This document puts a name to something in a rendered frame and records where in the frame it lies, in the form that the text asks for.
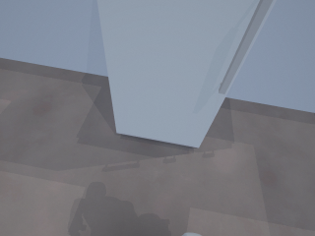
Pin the handle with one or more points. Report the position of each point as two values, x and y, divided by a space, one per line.
256 20

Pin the fridge door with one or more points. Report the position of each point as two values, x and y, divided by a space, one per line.
166 60

